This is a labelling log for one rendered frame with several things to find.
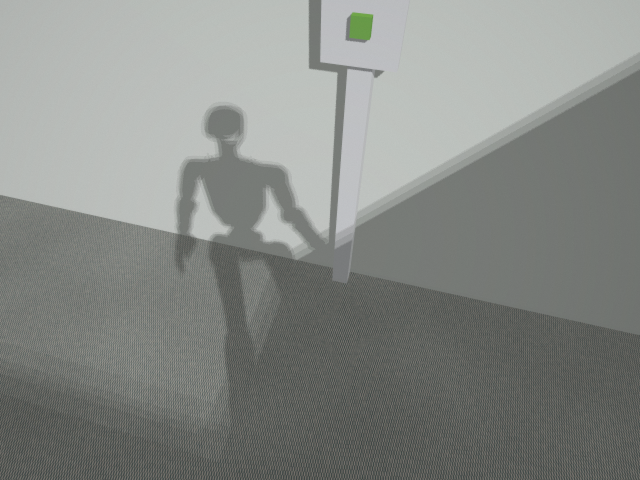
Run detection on panel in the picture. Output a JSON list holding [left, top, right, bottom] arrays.
[[320, 0, 410, 284]]

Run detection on button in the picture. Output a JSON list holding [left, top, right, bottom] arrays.
[[349, 12, 373, 40]]

